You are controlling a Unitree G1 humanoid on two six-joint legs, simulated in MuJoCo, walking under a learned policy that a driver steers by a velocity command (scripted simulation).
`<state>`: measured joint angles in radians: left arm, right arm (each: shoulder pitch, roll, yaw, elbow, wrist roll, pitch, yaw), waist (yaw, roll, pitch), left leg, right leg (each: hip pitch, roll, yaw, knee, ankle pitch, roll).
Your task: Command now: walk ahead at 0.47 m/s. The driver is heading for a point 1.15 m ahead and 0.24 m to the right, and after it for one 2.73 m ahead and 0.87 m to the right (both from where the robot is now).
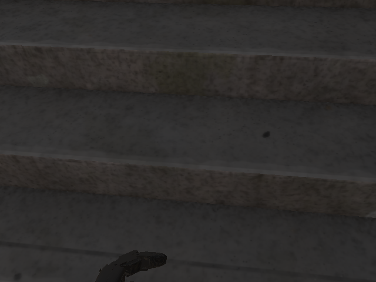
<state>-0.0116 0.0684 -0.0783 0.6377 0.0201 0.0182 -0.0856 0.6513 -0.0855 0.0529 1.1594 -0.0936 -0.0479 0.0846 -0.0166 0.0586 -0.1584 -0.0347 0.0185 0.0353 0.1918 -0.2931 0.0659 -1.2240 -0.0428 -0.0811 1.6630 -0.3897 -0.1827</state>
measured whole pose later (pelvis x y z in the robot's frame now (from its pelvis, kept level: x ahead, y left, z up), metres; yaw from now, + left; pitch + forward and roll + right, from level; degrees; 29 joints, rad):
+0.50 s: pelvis +0.27 -0.02 +0.17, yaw -1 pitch +6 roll +4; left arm 0.65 0.04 -0.08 1.21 0.12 -0.07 -0.10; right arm -0.11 -0.08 0.09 0.79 -0.04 0.03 0.07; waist 0.09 -0.07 -0.13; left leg -1.42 0.10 0.12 1.71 -0.07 0.21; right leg -0.05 -0.03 0.00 0.29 -0.35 -0.06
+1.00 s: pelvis +0.56 -0.01 +0.33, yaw -8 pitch +5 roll +0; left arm -0.03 0.11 -0.06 0.85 0.01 0.00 -0.08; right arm 0.51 -0.08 0.05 1.17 -0.15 -0.07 0.07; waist -0.02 0.02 -0.14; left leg -0.08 0.01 0.21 0.32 -0.33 0.02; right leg -1.41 -0.07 -0.02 1.83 -0.10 -0.25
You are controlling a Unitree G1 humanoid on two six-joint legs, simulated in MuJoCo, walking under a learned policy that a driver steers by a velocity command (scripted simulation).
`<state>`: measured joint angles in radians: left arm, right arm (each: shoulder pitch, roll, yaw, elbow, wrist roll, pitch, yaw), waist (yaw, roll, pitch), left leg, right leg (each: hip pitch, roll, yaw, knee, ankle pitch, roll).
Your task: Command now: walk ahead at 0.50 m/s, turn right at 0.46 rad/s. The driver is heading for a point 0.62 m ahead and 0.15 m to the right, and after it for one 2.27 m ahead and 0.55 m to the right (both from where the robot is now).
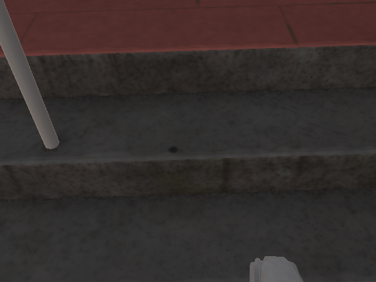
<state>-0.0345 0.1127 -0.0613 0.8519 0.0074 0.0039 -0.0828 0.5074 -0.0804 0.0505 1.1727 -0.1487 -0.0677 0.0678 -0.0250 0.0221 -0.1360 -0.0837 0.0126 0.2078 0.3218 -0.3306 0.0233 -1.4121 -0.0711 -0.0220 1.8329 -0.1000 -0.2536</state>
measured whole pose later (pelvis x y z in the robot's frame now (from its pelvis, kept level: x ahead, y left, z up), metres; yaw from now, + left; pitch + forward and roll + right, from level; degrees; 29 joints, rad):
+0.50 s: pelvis +0.29 -0.03 +0.16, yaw -16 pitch +5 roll +2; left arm 0.60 0.06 -0.05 1.16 0.09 -0.08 -0.08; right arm -0.03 -0.13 0.07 0.79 -0.04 -0.02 0.03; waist 0.06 -0.04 -0.14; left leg -1.32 0.07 0.01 1.74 -0.27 0.12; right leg -0.21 0.08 0.18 0.50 -0.37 -0.07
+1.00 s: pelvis +0.42 -0.06 +0.31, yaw -33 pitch +3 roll +5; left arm -0.02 0.20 0.00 0.82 0.04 -0.07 -0.12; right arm 0.24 -0.15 -0.02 0.93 -0.05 -0.10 0.00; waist -0.08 -0.06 -0.08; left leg -0.32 0.07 0.33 0.53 -0.24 0.00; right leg -0.81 -0.12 0.04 1.12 -0.18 -0.03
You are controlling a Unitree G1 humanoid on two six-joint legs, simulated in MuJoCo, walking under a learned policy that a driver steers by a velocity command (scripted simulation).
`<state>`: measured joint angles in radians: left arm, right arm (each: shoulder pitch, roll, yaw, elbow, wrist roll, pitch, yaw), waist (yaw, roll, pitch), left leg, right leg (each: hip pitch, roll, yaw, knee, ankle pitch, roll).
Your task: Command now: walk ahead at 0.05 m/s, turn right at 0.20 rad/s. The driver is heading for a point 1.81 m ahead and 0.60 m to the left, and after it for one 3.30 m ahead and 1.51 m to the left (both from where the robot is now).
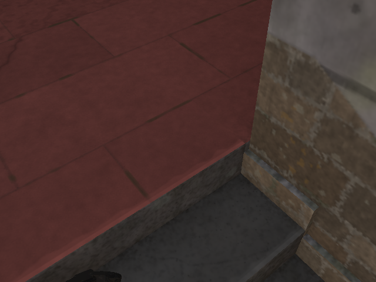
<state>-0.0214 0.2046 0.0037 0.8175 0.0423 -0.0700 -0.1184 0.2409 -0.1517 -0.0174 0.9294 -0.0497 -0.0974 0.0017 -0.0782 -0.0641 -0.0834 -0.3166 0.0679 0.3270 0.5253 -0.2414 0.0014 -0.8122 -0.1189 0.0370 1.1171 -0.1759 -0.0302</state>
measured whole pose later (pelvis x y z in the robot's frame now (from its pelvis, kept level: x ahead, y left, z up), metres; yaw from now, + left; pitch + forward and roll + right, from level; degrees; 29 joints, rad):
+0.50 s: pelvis +0.03 +0.05 +0.01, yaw +10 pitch +3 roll -2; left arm -0.03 0.24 0.09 0.74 0.02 -0.07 0.06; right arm 0.24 -0.21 -0.05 0.81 -0.04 -0.13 0.06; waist -0.03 0.01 -0.03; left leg -0.32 0.00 -0.02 0.60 -0.33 0.04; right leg -0.57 -0.02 0.01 1.07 -0.47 0.08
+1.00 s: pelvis +0.07 +0.04 +0.00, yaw +25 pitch +5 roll -1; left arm 0.15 0.20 0.03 0.62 0.02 -0.07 -0.01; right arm 0.15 -0.25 -0.04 0.71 0.00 -0.04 0.05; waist 0.01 0.00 -0.05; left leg -0.48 -0.10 -0.18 0.98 -0.51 -0.07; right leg -0.36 0.02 -0.07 0.58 -0.32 -0.04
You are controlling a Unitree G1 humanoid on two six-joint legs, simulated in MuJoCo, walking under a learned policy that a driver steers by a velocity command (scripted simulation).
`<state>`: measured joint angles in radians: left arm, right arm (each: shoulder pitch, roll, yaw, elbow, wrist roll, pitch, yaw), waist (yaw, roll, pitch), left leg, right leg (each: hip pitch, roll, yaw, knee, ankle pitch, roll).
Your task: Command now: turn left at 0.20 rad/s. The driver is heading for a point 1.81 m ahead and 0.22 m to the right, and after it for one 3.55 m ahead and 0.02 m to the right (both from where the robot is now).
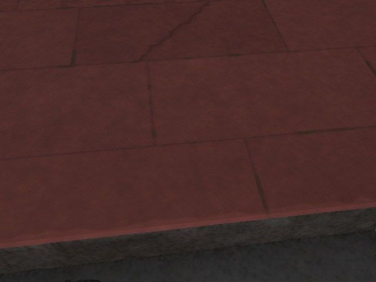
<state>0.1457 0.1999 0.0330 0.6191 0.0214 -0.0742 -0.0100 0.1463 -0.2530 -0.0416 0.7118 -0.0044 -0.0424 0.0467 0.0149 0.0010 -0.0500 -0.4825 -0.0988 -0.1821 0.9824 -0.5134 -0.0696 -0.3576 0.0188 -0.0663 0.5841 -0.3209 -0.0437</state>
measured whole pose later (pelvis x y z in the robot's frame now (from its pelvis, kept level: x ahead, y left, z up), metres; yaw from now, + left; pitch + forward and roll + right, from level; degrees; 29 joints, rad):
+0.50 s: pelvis +0.00 +0.02 +0.00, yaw +1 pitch +3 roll +0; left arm 0.10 0.19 0.04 0.74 0.01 -0.08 -0.06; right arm 0.22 -0.17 -0.01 0.79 0.01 -0.07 0.09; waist -0.02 -0.02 -0.02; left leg -0.30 -0.02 -0.03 0.61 -0.35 0.00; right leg -0.33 -0.05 -0.06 0.63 -0.34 0.01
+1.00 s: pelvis +0.09 +0.00 +0.01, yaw +1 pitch +5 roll +1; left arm 0.55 0.18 0.02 1.07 0.13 -0.05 -0.04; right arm 0.21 -0.18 0.00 0.80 -0.04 -0.03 0.07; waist 0.04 -0.01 -0.09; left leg -1.01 -0.06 -0.03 2.14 -0.44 0.27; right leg -0.12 -0.01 -0.06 0.42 -0.39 -0.05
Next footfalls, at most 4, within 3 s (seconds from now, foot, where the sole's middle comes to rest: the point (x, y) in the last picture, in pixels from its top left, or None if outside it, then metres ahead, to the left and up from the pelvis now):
0.18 left None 0.01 0.14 -0.76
1.18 left None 0.35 0.13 -0.60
1.70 right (219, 182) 0.68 -0.06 -0.43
2.28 left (148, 108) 0.99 0.19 -0.43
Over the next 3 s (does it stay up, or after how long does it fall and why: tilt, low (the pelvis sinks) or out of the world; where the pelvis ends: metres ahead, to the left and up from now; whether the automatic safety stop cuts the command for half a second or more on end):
stays up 1.18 0.03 0.33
